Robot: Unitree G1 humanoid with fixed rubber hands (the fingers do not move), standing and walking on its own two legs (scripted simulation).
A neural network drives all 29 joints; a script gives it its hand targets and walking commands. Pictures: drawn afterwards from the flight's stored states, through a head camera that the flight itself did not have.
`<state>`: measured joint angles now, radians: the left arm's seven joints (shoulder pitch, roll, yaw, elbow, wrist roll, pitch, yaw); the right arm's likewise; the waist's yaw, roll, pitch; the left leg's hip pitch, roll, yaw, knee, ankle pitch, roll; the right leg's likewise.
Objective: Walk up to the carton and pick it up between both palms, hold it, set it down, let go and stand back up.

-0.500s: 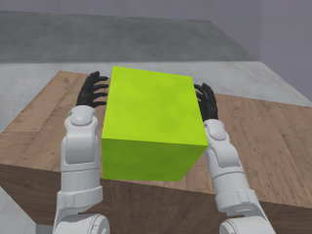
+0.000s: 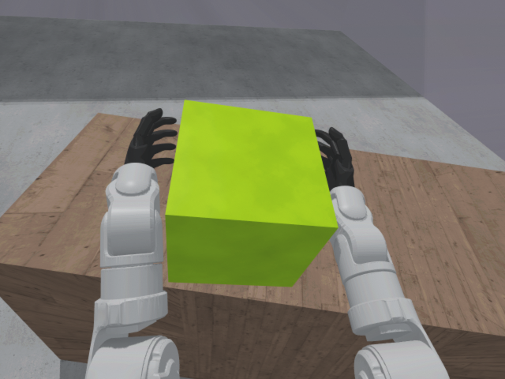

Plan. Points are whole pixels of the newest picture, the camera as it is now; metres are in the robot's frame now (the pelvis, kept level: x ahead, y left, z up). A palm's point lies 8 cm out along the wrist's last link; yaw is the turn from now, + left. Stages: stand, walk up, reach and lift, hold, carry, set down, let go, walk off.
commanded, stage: hold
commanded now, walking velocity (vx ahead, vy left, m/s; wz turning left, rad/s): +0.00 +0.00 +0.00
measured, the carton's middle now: (241, 198) +0.35 +0.01 +0.14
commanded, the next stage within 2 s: none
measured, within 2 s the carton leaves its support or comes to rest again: neither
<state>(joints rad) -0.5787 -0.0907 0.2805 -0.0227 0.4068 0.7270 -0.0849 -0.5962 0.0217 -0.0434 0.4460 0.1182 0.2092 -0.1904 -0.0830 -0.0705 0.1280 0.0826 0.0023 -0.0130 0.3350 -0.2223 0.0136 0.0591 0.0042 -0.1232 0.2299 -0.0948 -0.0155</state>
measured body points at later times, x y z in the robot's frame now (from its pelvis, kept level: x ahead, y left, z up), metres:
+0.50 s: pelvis +0.00 +0.01 +0.00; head -0.02 +0.04 +0.45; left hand +0.37 +0.15 +0.20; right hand +0.37 -0.13 +0.18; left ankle -0.01 +0.11 -0.75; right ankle +0.04 -0.11 -0.75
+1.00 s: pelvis -0.01 +0.00 +0.00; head -0.04 +0.03 +0.45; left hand +0.36 +0.15 +0.20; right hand +0.36 -0.14 +0.18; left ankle -0.01 +0.11 -0.75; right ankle +0.04 -0.11 -0.75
